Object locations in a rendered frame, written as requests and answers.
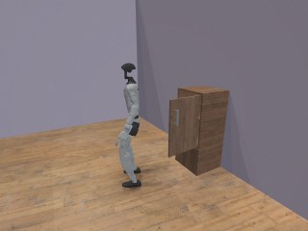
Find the handle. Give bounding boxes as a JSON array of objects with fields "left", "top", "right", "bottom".
[{"left": 173, "top": 110, "right": 179, "bottom": 126}]

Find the robot torso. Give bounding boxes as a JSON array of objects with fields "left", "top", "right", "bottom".
[{"left": 124, "top": 82, "right": 141, "bottom": 128}]

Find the robot left hand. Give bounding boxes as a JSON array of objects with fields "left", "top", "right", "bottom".
[{"left": 115, "top": 130, "right": 128, "bottom": 149}]

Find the robot left thigh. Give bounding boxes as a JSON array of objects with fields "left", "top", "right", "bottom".
[{"left": 119, "top": 123, "right": 139, "bottom": 160}]

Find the robot left upper arm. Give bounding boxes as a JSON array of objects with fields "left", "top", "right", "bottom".
[{"left": 126, "top": 84, "right": 140, "bottom": 110}]

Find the cupboard door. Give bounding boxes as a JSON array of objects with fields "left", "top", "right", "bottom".
[{"left": 167, "top": 95, "right": 200, "bottom": 157}]

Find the robot left forearm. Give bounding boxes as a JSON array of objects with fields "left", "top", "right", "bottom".
[{"left": 123, "top": 105, "right": 138, "bottom": 132}]

